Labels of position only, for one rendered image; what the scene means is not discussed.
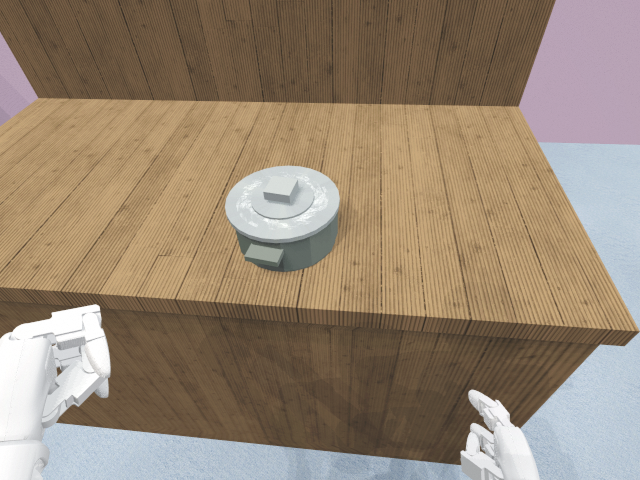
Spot lid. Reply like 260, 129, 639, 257
225, 166, 340, 243

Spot robot left hand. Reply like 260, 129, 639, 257
0, 304, 111, 442

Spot robot left forearm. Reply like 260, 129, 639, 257
0, 440, 50, 480

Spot knob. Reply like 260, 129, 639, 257
263, 176, 299, 203

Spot table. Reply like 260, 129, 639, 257
0, 0, 640, 465

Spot pot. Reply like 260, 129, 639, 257
236, 212, 338, 272

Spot robot right hand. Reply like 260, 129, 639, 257
461, 390, 540, 480

